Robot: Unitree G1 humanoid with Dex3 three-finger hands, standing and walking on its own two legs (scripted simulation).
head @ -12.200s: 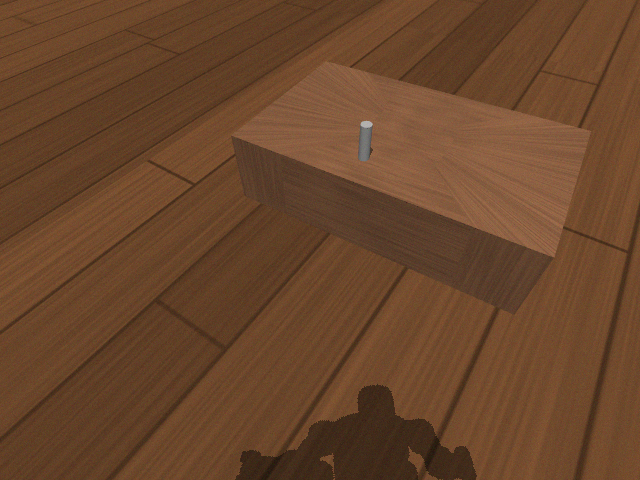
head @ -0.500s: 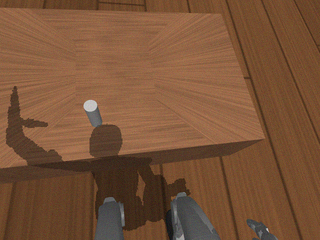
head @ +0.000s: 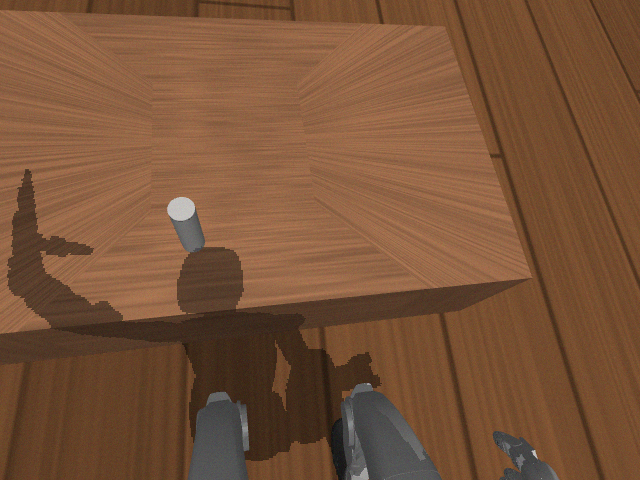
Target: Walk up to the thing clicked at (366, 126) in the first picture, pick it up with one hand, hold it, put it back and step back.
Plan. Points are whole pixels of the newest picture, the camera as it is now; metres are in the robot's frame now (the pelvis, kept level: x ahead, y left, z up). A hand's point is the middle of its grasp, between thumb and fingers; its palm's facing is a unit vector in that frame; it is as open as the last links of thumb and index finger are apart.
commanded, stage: go down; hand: left
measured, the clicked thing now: (188, 227) +0.53 +0.17 -0.25
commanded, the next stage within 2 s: approach in 1.86 s
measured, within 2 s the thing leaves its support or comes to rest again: neither
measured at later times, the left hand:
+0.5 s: hand out of the picture +0.44 +0.37 +0.06, palm faces +0.13 -0.99 -0.01, open 16.8 cm
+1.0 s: hand out of the picture +0.44 +0.37 +0.06, palm faces +0.13 -0.99 -0.01, open 16.9 cm
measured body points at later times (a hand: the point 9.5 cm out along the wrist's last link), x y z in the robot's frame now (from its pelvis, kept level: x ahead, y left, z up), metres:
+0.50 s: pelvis +0.00 +0.00 +0.00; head +0.17 +0.05 +0.41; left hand +0.42 +0.42 +0.06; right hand +0.08 -0.27 -0.10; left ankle +0.03 +0.13 -0.62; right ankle +0.03 -0.16 -0.62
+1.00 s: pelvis +0.00 +0.00 +0.00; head +0.17 +0.05 +0.41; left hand +0.42 +0.42 +0.07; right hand +0.08 -0.28 -0.10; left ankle +0.03 +0.13 -0.62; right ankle +0.03 -0.16 -0.62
